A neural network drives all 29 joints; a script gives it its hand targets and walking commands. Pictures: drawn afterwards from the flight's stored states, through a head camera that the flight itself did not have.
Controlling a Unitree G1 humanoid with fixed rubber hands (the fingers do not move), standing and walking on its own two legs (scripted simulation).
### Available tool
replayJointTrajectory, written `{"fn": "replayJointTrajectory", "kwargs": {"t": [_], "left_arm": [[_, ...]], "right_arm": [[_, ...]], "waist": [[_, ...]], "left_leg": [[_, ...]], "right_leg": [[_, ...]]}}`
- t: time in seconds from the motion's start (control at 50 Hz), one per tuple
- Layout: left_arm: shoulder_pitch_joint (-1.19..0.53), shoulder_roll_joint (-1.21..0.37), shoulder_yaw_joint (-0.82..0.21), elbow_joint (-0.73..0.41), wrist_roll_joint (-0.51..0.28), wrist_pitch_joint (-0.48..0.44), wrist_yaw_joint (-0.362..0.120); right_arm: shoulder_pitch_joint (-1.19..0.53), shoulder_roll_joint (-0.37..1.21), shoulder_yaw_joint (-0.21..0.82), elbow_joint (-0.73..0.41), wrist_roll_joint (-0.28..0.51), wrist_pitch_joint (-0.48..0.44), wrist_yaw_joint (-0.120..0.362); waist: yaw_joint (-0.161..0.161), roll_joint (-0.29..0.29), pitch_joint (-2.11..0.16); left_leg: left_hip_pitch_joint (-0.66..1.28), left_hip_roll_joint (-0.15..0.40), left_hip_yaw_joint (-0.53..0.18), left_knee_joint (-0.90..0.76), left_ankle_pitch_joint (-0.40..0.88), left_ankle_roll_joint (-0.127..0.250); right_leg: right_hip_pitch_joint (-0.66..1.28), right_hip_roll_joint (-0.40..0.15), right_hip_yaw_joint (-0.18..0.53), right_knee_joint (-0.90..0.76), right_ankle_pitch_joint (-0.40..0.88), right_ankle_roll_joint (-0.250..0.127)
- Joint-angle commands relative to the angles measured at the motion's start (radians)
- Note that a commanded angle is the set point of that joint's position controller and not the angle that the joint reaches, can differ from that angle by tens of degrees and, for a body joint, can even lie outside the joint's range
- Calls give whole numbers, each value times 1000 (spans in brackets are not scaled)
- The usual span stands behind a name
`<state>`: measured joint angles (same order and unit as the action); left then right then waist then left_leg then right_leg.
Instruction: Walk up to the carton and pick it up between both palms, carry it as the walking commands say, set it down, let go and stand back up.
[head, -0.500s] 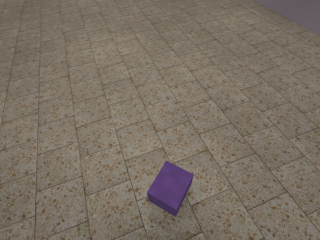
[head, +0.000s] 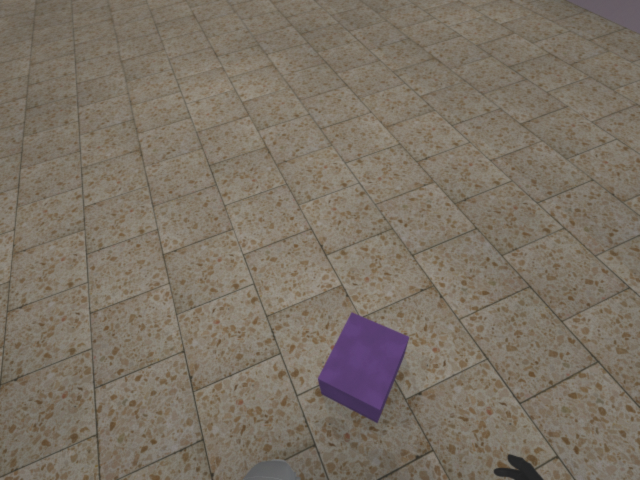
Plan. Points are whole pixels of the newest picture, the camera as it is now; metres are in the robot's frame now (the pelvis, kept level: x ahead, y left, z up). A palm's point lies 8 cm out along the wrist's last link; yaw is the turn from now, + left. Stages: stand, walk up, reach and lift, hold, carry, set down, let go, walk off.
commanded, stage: walk up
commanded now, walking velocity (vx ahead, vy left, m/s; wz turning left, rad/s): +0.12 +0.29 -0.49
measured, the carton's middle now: (364, 366) +0.49 -0.01 -0.70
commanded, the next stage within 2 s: none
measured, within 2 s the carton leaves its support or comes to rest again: neither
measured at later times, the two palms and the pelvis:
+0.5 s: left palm (163, 402) +0.21 +0.29 -0.12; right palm out of the picture +0.00 -0.13 -0.17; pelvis +0.06 +0.10 -0.01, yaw -14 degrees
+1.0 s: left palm (181, 377) +0.26 +0.29 -0.15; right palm out of the picture -0.01 -0.17 -0.15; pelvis +0.07 +0.08 -0.02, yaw -21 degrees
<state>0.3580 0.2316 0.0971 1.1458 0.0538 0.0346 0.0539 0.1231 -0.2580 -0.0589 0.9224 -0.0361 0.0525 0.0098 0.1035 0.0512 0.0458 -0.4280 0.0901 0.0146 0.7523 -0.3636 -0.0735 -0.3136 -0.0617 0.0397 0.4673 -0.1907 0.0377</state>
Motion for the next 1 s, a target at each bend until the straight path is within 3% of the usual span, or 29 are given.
{"fn": "replayJointTrajectory", "kwargs": {"t": [0.0,0.02,0.04,0.06,0.08,0.1,0.14,0.22,0.26,0.3,0.32,0.34,0.36,0.38,0.4,0.42,0.44,0.48,0.52,0.6,0.62,0.64,0.66,0.68,0.72,0.78,0.84,0.94,0.98], "left_arm": [[-132,229,26,-94,-10,3,-6],[-129,196,12,-108,-11,4,-4],[-104,131,-5,-122,-13,4,-2],[-105,77,-15,-144,-1,7,3],[-94,86,-5,-150,6,11,4],[-78,67,-8,-155,1,9,-2],[-89,87,0,-157,-10,4,-20],[-126,54,-15,-197,-24,2,-38],[-149,24,-29,-217,-26,-1,-39],[-146,12,-35,-226,-23,-6,-42],[-106,10,-33,-219,-25,-10,-38],[-41,16,-31,-205,-24,-21,-30],[22,54,-24,-197,-16,-39,-21],[41,152,-9,-197,-3,-47,-13],[59,192,-13,-173,-11,-39,-10],[20,149,-22,-161,-2,-43,-11],[1,125,-31,-164,-11,-48,-14],[-131,82,-48,-186,-32,-54,-8],[-186,82,-48,-179,-39,-47,-12],[-167,97,-38,-160,-54,-23,-15],[-181,104,-33,-164,-58,-18,-17],[-171,66,-35,-176,-61,-17,-18],[-157,80,-14,-203,-34,3,-33],[-180,88,-2,-220,-26,27,-34],[-256,93,-4,-244,-19,38,-51],[-204,78,-5,-246,-28,46,-77],[-186,61,-13,-240,-39,47,-89],[-180,67,-21,-222,-38,35,-84],[-82,90,-20,-180,-22,10,-74]], "right_arm": [[151,-28,-7,-35,6,-17,13],[224,-59,-15,-18,2,-21,10],[290,-129,-28,-13,-11,-22,4],[255,-198,-34,-42,-23,-21,-4],[149,-177,-22,-71,-13,-18,-9],[97,-160,-17,-82,-14,-23,-16],[74,-113,-4,-83,-15,-45,-26],[105,-92,5,-60,-17,-48,-41],[148,-81,11,-35,-23,-47,-44],[187,-80,14,-17,-24,-48,-42],[173,-84,16,-15,-20,-41,-41],[152,-74,24,-13,-10,-37,-42],[169,-28,37,-7,7,-40,-41],[189,53,60,-33,11,-47,-31],[91,8,39,-52,16,-34,-41],[46,-31,30,-45,23,-26,-41],[68,-36,26,-43,18,-30,-32],[144,1,23,-2,32,-34,-35],[192,-21,12,23,38,-38,-32],[223,-10,7,35,37,-47,-54],[291,-27,-3,54,33,-57,-63],[374,-114,-27,81,17,-61,-72],[468,-238,-51,92,20,-53,-87],[444,-197,-33,89,16,-47,-91],[357,-163,-34,68,10,-44,-104],[195,-119,-32,38,8,-46,-92],[119,-114,-31,20,4,-49,-70],[120,-157,-32,5,7,-38,-34],[121,-136,-26,-4,13,-24,-27]], "waist": [[-131,-251,-76],[-166,-141,-113],[-200,88,-139],[-189,280,-132],[-134,205,-76],[-114,198,-78],[-84,137,-80],[-87,113,-77],[-101,132,-86],[-114,120,-84],[-87,94,-78],[-41,45,-80],[-7,-115,-104],[-9,-411,-71],[12,-391,-27],[-16,-340,19],[-37,-247,4],[-109,-240,3],[-151,-262,-19],[-171,-177,-19],[-201,-129,-51],[-228,95,-105],[-236,239,-115],[-219,130,-97],[-208,111,-45],[-143,211,-43],[-114,243,-32],[-132,251,-35],[-91,135,-79]], "left_leg": [[338,-44,89,-275,135,17],[454,-43,98,-335,103,38],[488,103,-55,-518,-119,85],[369,317,-270,-633,-319,149],[218,327,-226,-654,-283,177],[165,320,-197,-623,-135,216],[166,251,-117,-562,14,226],[262,247,-53,-443,427,263],[278,258,-64,-426,410,268],[259,290,-98,-442,240,277],[201,267,-64,-416,222,255],[128,237,-11,-348,307,205],[31,149,93,-150,313,131],[-235,-27,168,70,-78,34],[-230,-11,69,143,-240,26],[-200,3,32,234,-214,18],[-199,13,26,224,-162,21],[-122,-5,34,166,-97,16],[7,-29,79,90,-34,12],[201,-42,143,-196,185,24],[327,-4,124,-282,315,31],[472,203,-81,-335,562,93],[553,495,-456,-435,724,222],[463,497,-396,-400,717,281],[383,461,-322,-378,763,302],[218,372,-146,-412,481,270],[125,317,-37,-431,337,237],[102,266,29,-370,242,199],[39,180,127,-176,175,141]], "right_leg": [[-222,-149,168,-166,-290,-119],[-299,-81,107,-61,-342,-92],[-389,39,-18,146,-417,-44],[-433,94,-105,466,-425,1],[-385,42,-55,582,-422,5],[-332,32,-53,703,-375,-10],[-319,-5,-35,791,-308,-19],[-267,-26,-64,589,-319,-17],[-176,-18,-75,422,-344,-30],[-87,-1,-102,286,-363,-41],[22,15,-125,172,-328,-51],[169,15,-134,1,-212,-54],[331,-93,-17,-155,-66,-72],[444,-373,355,-195,281,-156],[331,-447,419,-166,519,-294],[287,-399,351,-117,785,-306],[301,-341,252,-123,712,-272],[308,-231,88,-104,918,-215],[221,-136,-29,-110,795,-196],[131,-84,-60,-4,540,-164],[63,-47,-82,80,408,-140],[-99,43,-142,274,116,-86],[-320,141,-121,593,-535,-26],[-299,84,4,769,-479,-17],[-394,54,46,892,-405,-2],[-297,14,46,828,-267,11],[-172,6,-9,633,-206,6],[16,37,-112,259,-179,-13],[217,53,-119,16,-44,-9]]}}
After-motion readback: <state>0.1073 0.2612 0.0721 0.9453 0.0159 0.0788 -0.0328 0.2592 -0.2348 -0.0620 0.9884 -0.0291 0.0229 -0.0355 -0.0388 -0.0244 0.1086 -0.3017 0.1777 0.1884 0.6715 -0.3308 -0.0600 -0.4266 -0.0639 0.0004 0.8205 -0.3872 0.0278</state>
